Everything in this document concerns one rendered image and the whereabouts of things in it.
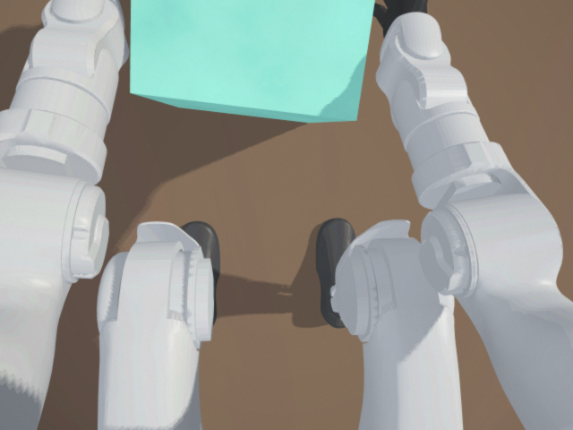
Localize right robot thigh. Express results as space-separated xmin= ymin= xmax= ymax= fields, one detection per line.
xmin=340 ymin=237 xmax=463 ymax=430

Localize right robot upper arm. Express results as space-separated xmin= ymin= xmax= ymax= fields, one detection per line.
xmin=418 ymin=192 xmax=573 ymax=430

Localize carton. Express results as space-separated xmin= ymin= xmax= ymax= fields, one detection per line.
xmin=130 ymin=0 xmax=375 ymax=123

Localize robot thigh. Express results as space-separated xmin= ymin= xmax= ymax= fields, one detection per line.
xmin=340 ymin=237 xmax=463 ymax=430
xmin=98 ymin=241 xmax=214 ymax=430

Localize robot left forearm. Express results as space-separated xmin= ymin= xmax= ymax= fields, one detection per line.
xmin=0 ymin=0 xmax=129 ymax=185

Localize robot right hand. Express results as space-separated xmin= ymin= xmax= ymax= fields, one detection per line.
xmin=373 ymin=0 xmax=428 ymax=38

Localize left robot upper arm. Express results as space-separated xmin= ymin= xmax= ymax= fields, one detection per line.
xmin=0 ymin=167 xmax=109 ymax=430

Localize left robot thigh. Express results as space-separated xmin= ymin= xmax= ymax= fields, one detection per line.
xmin=98 ymin=241 xmax=214 ymax=430

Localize robot right forearm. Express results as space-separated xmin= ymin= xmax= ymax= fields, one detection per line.
xmin=376 ymin=12 xmax=563 ymax=266

